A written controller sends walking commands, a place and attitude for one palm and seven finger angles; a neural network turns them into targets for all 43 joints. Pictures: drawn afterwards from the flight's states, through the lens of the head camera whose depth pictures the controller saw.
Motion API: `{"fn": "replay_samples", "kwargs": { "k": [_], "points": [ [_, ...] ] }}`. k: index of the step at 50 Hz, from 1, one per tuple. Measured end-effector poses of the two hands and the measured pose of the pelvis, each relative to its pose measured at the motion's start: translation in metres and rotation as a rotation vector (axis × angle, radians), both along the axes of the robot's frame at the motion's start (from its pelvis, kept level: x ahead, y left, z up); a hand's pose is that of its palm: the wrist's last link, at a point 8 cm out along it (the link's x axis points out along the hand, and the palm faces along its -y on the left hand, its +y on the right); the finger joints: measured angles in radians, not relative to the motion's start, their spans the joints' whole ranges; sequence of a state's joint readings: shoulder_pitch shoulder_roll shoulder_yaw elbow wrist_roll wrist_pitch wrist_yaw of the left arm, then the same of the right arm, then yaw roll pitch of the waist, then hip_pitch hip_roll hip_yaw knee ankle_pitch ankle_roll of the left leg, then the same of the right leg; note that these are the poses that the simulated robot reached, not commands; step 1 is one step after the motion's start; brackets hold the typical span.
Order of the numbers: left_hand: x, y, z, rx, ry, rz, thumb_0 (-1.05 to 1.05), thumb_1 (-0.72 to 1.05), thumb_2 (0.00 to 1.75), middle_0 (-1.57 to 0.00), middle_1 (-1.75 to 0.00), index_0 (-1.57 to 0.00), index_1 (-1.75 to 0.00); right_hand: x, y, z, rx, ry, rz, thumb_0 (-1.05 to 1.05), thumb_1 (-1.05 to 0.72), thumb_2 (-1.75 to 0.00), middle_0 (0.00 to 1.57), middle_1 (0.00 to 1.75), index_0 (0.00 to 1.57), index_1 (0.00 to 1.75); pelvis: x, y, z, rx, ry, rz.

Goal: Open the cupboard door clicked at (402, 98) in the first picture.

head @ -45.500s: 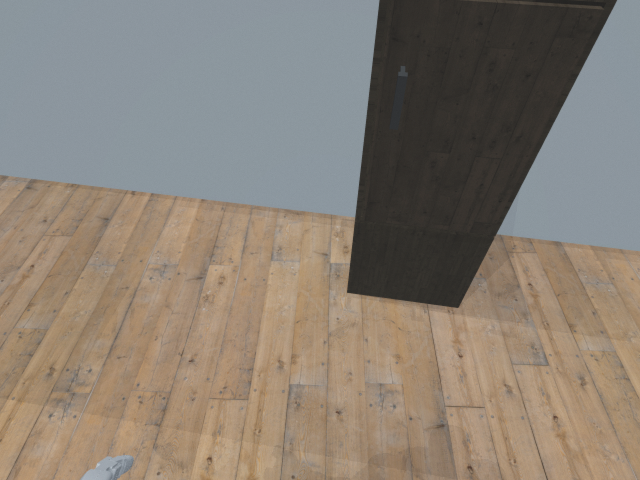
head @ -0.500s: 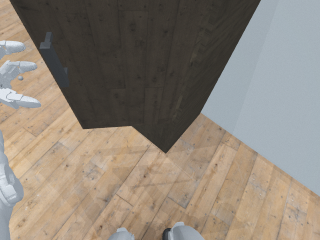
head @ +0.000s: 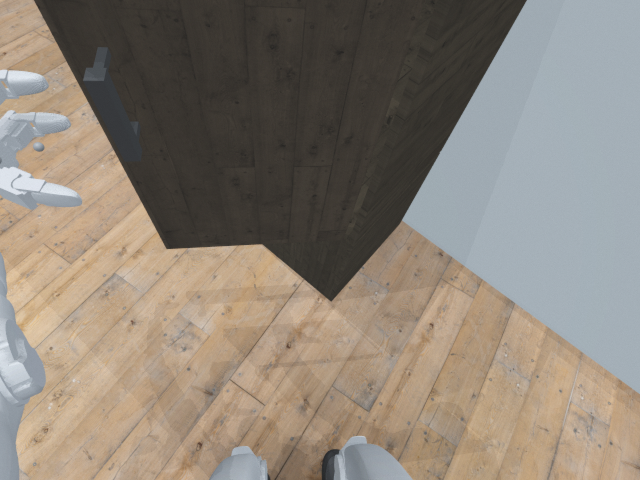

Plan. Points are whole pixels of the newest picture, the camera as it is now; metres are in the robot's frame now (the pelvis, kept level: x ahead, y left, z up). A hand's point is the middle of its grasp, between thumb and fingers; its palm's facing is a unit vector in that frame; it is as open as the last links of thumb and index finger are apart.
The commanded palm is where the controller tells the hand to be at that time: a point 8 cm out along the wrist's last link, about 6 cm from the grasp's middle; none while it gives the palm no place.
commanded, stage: move the hooked fingers beside the handle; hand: left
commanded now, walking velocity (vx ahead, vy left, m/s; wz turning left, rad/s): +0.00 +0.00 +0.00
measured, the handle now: (118, 108) +0.53 +0.22 +0.10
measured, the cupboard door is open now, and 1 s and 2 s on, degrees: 46 46 46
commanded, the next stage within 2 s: slide the fingers in behind the handle in 0.04 s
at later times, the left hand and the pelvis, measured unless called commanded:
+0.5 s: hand (65, 144) +0.48 +0.27 +0.10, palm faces +0.03 -1.00 +0.01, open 14.0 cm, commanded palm +0.45 +0.31 +0.10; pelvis +0.00 +0.00 +0.00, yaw +0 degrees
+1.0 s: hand (107, 144) +0.47 +0.22 +0.10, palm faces +0.04 -1.00 +0.01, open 14.0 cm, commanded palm +0.45 +0.26 +0.10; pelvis +0.00 -0.01 +0.00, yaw +1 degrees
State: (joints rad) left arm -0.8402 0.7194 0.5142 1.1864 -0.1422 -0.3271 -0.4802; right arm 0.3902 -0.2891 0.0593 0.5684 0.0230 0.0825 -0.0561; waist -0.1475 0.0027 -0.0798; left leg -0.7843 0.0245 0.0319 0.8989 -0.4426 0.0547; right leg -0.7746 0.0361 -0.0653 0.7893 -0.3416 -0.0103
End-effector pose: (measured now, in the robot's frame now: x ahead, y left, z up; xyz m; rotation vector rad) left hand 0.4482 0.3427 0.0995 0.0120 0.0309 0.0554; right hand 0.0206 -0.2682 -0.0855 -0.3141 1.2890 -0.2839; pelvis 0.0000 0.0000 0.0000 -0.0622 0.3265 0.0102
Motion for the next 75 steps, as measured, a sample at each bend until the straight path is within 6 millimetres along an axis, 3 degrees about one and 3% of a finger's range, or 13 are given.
{"fn": "replay_samples", "kwargs": {
  "k": [5, 13, 41, 70, 75],
  "points": [
    [0.0, 0.0, 0.005, -0.019, -0.035, -0.009, -0.01, -0.5, 0.3, -0.3, -1.2, -0.3, -1.2, -0.012, 0.001, 0.0, 0.0, 0.04, -0.015, 0.0, -0.9, -0.89, 0.2, 0.3, 0.21, 0.3, 0.001, 0.001, 0.0, -0.004, -0.001, 0.003],
    [0.007, -0.007, -0.003, -0.024, 0.015, -0.027, -0.01, -0.5, 0.3, -0.3, -1.2, -0.3, -1.2, -0.02, 0.004, 0.001, 0.0, 0.053, -0.026, 0.0, -0.9, -0.89, 0.2, 0.3, 0.21, 0.3, 0.001, 0.003, 0.0, -0.004, 0.003, 0.003],
    [0.002, -0.052, -0.002, -0.018, -0.001, -0.019, -0.01, -0.5, 0.3, -0.3, -1.2, -0.3, -1.2, 0.004, 0.007, -0.007, 0.056, -0.034, -0.002, 0.0, -0.9, -0.89, 0.2, 0.3, 0.21, 0.3, 0.001, -0.001, 0.002, 0.007, -0.029, 0.007],
    [0.005, -0.099, 0.005, -0.025, -0.038, -0.021, -0.01, -0.5, 0.3, -0.3, -1.2, -0.3, -1.2, -0.012, -0.01, -0.011, 0.072, -0.025, -0.024, 0.0, -0.9, -0.89, 0.2, 0.3, 0.21, 0.3, -0.003, -0.017, 0.003, 0.025, -0.04, -0.001],
    [0.003, -0.098, 0.002, -0.013, -0.011, 0.003, -0.01, -0.5, 0.3, -0.3, -1.2, -0.3, -1.2, -0.008, -0.009, -0.01, 0.076, -0.056, -0.031, 0.0, -0.9, -0.89, 0.2, 0.3, 0.21, 0.3, -0.003, -0.018, 0.004, 0.029, -0.046, -0.008]
  ]
}}
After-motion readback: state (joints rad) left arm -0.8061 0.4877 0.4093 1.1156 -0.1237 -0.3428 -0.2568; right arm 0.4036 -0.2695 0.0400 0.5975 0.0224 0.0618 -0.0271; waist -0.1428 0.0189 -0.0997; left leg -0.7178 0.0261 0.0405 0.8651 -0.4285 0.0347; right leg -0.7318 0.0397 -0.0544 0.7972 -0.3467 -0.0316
